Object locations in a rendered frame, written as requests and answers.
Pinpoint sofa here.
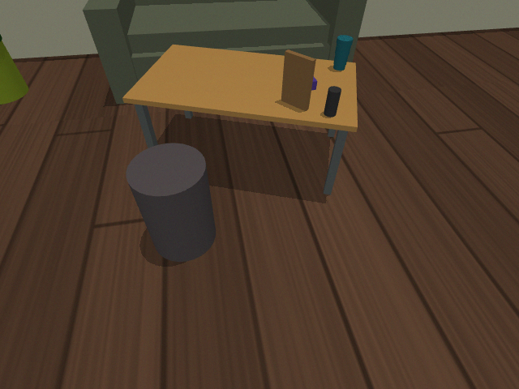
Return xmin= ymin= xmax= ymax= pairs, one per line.
xmin=83 ymin=0 xmax=367 ymax=104

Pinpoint coffee table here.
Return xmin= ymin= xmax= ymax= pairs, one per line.
xmin=122 ymin=45 xmax=358 ymax=195

